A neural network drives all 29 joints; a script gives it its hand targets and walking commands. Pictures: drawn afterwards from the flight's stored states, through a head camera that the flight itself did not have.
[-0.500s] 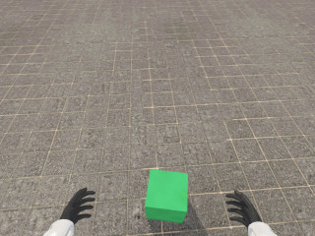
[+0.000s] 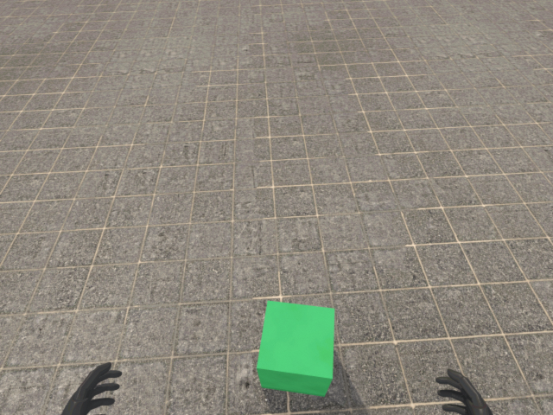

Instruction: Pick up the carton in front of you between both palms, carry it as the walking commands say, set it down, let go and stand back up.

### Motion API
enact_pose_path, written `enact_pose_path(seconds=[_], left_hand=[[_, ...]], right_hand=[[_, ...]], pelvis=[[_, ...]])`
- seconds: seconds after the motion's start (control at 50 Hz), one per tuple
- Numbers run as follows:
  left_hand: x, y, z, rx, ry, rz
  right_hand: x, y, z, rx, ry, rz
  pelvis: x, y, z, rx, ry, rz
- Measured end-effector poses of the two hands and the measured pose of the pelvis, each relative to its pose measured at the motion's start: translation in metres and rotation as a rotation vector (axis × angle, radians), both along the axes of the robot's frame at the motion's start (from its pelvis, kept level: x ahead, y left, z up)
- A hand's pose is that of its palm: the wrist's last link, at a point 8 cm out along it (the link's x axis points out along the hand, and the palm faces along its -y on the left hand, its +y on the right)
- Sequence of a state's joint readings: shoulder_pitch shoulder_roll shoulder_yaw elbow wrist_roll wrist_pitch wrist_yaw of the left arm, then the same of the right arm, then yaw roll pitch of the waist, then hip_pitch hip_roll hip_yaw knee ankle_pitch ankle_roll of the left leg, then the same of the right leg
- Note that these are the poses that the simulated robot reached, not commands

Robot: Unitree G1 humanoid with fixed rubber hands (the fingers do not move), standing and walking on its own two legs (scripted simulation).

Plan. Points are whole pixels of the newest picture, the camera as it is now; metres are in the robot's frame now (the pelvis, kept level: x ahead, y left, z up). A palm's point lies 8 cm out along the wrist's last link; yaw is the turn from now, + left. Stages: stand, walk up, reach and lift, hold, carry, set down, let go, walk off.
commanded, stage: stand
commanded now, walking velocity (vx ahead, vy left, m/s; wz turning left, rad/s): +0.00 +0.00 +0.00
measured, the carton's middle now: (296, 349) +0.39 -0.04 -0.64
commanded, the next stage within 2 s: none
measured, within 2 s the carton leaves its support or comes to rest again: neither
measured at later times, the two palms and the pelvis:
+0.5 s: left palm out of the picture +0.09 +0.29 -0.09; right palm out of the picture +0.10 -0.30 -0.09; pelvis -0.01 -0.01 +0.01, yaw +1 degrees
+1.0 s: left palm out of the picture +0.07 +0.29 -0.09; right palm out of the picture +0.06 -0.31 -0.10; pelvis -0.02 -0.01 +0.01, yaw +1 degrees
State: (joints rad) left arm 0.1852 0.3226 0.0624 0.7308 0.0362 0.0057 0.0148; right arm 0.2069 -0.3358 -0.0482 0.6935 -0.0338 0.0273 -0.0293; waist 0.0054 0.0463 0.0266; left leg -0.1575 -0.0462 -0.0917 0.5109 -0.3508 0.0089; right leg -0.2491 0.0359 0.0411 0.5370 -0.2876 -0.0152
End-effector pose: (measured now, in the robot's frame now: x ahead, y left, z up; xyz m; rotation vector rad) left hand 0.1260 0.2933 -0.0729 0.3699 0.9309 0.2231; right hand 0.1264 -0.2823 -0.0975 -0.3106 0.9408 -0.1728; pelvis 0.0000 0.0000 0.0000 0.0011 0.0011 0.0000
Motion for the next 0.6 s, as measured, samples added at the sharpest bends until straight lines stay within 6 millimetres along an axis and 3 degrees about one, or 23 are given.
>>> enact_pose_path(seconds=[0.12,0.26,0.6], left_hand=[[0.006,-0.007,-0.001,-0.005,-0.006,-0.001],[-0.003,-0.008,-0.007,-0.016,0.008,0.021],[-0.044,-0.002,-0.011,-0.009,0.099,0.070]], right_hand=[[0.004,-0.002,0.000,0.003,0.007,0.008],[0.005,-0.013,0.010,-0.028,-0.007,0.008],[-0.034,-0.027,0.000,-0.037,0.090,0.010]], pelvis=[[0.004,-0.004,0.002,0.000,-0.004,0.003],[0.000,-0.008,0.004,-0.001,-0.020,0.011],[-0.014,-0.014,0.007,0.004,-0.046,0.012]])
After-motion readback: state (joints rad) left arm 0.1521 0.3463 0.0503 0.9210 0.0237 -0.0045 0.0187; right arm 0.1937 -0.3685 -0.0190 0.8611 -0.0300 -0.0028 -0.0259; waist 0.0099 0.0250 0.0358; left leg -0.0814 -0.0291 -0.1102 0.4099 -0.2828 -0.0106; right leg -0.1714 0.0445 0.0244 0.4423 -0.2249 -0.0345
